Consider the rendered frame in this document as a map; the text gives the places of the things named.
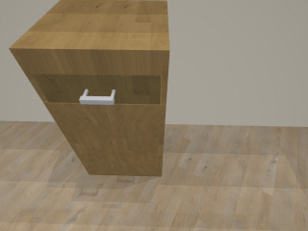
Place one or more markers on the handle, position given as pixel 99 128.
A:
pixel 97 100

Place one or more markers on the cabinet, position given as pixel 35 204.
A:
pixel 122 37

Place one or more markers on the drawer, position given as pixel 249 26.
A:
pixel 129 88

